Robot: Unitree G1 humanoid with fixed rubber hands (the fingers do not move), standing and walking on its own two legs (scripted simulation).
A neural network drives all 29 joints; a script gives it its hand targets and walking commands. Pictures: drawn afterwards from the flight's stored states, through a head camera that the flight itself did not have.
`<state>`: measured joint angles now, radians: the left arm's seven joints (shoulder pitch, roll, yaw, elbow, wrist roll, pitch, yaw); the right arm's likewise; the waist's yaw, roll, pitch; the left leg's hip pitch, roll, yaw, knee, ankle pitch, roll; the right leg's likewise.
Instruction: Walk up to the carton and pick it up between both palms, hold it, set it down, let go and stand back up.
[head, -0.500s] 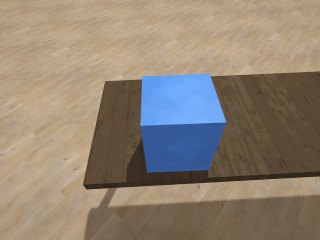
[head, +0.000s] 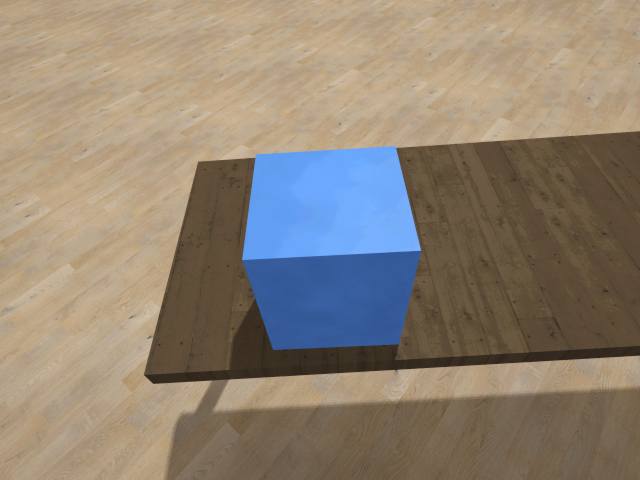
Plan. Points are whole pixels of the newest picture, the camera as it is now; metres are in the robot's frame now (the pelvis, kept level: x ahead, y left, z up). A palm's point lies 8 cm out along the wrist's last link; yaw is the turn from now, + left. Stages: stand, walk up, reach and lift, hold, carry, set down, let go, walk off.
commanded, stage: stand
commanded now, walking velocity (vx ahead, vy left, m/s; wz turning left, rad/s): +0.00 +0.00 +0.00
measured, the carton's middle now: (330, 253) +0.44 +0.01 -0.01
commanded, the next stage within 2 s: reach and lift in 0.40 s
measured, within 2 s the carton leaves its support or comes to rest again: neither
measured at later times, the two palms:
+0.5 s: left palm out of the picture +0.00 +0.24 -0.16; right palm out of the picture -0.01 -0.20 -0.15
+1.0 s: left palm out of the picture +0.06 +0.20 -0.12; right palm out of the picture +0.04 -0.19 -0.13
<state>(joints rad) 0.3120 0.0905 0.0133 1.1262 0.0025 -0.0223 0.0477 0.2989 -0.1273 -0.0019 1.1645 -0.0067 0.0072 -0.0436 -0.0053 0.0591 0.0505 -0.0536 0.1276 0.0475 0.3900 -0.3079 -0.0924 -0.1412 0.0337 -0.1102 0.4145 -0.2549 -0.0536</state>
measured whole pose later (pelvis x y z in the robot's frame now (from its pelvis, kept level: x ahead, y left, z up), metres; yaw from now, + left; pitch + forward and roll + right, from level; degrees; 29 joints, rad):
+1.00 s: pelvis -0.08 +0.02 -0.01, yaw -1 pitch -1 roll +1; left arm 0.08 0.05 0.01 0.52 0.05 0.57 0.08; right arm 0.08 -0.09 -0.12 0.82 -0.08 0.10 0.06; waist 0.00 -0.04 0.13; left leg -0.26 0.06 0.06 0.53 -0.26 -0.04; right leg -0.35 -0.02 -0.06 0.55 -0.19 -0.03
